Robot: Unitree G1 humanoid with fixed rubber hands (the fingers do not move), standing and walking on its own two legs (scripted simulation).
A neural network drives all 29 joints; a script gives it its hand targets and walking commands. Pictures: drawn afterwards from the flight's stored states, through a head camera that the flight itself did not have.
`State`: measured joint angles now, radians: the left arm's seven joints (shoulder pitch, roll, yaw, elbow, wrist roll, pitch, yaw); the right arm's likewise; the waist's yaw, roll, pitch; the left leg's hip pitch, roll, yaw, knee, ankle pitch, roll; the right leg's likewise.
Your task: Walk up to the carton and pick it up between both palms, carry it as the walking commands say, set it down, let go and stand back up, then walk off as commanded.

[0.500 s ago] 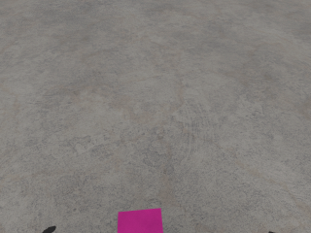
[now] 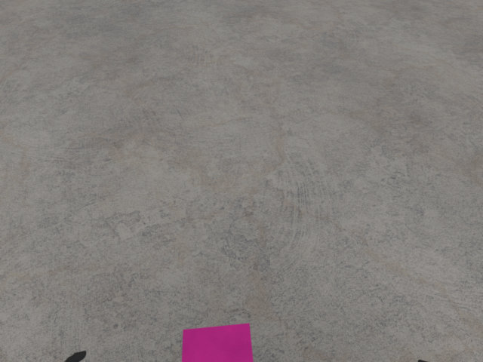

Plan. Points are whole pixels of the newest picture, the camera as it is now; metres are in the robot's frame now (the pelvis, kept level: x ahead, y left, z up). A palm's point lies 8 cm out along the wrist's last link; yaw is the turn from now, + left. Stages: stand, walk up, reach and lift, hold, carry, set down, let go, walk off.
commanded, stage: stand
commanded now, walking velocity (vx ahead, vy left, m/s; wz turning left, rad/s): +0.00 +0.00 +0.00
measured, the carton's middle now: out of the picture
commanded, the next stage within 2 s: walk off in 0.44 s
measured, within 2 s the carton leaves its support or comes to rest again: neither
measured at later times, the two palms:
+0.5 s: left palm out of the picture +0.10 +0.32 -0.10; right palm out of the picture +0.09 -0.31 -0.11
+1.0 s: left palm out of the picture +0.00 +0.31 -0.13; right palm out of the picture +0.09 -0.28 -0.13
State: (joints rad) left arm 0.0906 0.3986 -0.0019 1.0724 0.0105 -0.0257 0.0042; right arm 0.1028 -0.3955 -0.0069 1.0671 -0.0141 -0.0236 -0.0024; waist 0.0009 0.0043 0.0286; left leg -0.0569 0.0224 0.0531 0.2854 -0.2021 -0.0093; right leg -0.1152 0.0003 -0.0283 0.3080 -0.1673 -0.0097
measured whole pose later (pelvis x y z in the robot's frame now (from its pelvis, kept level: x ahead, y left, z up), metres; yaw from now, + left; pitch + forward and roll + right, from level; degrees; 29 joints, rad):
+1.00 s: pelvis -0.02 +0.00 -0.02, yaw +7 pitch +0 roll -1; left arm 0.16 0.35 0.03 1.02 0.01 0.04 0.03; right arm 0.14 -0.34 -0.01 0.99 -0.01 0.05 0.01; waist -0.01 0.01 0.07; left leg -0.27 -0.01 -0.07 0.55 -0.28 0.00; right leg -0.25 -0.05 -0.14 0.52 -0.26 0.00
